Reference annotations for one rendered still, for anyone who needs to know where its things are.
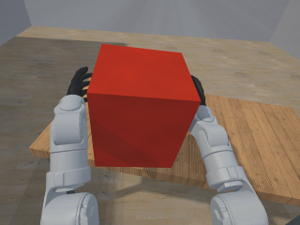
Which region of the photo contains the robot left upper arm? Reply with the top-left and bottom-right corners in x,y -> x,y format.
41,192 -> 99,225

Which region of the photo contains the right robot hand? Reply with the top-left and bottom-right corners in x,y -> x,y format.
191,75 -> 206,106

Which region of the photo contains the table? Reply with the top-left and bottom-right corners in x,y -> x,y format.
29,77 -> 300,225

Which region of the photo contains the carton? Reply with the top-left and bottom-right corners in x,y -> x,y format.
86,44 -> 202,168

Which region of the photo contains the robot left forearm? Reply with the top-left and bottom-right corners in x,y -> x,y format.
40,95 -> 91,225

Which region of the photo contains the left robot hand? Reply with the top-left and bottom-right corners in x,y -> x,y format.
67,67 -> 93,102

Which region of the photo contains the robot right upper arm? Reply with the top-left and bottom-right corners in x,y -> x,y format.
210,190 -> 268,225

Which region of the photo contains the robot right forearm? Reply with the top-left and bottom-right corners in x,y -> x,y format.
188,105 -> 269,224

